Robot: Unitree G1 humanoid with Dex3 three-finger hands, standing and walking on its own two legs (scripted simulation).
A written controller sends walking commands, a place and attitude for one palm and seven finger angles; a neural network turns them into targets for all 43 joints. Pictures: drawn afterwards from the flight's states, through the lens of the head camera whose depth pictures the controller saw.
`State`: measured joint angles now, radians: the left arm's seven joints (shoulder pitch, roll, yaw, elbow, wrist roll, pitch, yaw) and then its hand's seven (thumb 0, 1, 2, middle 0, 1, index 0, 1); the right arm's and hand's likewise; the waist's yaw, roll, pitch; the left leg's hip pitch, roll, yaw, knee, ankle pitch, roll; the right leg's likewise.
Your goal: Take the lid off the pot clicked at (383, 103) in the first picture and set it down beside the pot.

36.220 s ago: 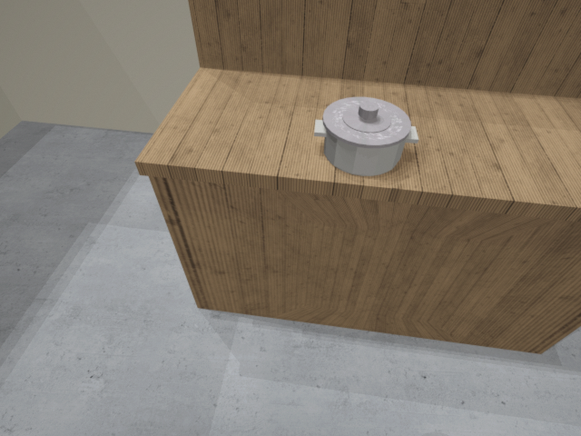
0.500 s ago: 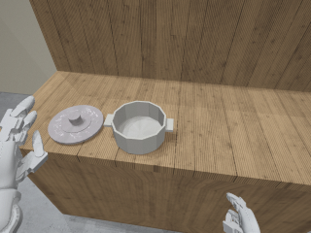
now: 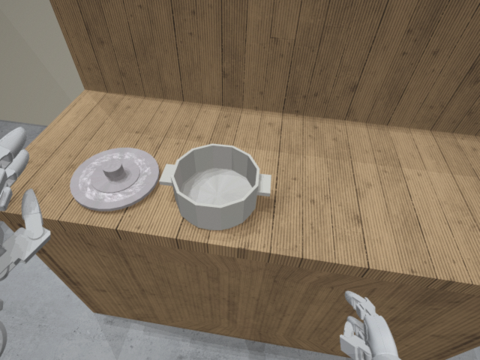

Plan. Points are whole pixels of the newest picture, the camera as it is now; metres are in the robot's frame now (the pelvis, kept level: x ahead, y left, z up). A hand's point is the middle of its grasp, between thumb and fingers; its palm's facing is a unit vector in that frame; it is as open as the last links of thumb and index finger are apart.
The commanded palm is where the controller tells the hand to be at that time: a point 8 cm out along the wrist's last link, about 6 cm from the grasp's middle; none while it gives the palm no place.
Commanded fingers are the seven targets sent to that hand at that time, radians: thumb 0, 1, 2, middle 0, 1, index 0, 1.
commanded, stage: step back with the hand held close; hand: left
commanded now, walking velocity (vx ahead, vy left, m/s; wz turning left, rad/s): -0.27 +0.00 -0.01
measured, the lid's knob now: (113, 168) +0.47 +0.34 +0.01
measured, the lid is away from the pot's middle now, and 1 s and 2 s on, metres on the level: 0.24 0.24 0.24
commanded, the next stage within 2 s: stop stepping back and stand still in 1.14 s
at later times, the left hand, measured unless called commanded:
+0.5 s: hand (0, 307) +0.12 +0.27 +0.17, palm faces +0.38 -0.82 -0.44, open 7.4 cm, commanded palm +0.07 +0.31 +0.19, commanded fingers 0.00 0.90 0.90 -0.20 -0.30 -0.20 -0.30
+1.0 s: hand out of the picture +0.06 +0.26 +0.18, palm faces +0.32 -0.87 -0.38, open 7.4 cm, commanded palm +0.00 +0.32 +0.19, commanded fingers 0.00 0.90 0.90 -0.20 -0.30 -0.20 -0.30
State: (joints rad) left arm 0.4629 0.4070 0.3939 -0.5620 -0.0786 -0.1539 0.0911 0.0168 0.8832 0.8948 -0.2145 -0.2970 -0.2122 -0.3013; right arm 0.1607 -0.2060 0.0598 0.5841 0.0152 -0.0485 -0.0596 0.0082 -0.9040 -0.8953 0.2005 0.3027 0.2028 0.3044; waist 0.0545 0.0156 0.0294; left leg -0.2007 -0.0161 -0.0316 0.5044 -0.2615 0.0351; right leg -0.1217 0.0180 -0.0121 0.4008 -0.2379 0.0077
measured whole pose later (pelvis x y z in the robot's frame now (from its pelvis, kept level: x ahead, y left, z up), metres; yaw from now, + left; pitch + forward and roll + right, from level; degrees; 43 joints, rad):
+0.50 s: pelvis -0.06 +0.02 -0.02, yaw +1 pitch -1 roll -3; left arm 0.59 0.41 0.41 -0.66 -0.05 -0.20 0.10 0.02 0.88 0.89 -0.22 -0.30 -0.21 -0.30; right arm 0.23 -0.20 0.02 0.51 0.04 -0.06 -0.07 0.01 -0.90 -0.90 0.20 0.30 0.20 0.30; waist 0.01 -0.01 0.02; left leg -0.41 -0.03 -0.02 0.68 -0.27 0.07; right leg -0.33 -0.01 -0.02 0.58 -0.24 0.04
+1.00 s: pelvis -0.14 +0.04 -0.02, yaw -1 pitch -1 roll -5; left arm 0.51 0.42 0.36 -0.67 -0.05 -0.24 0.10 0.01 0.88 0.90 -0.21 -0.30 -0.21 -0.30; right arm 0.22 -0.17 0.02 0.58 0.02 -0.11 -0.05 0.01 -0.90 -0.90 0.20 0.30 0.20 0.30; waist 0.00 0.02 0.00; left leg -0.55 0.04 0.03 0.76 -0.31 0.03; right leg -0.21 0.03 -0.05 0.55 -0.32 0.04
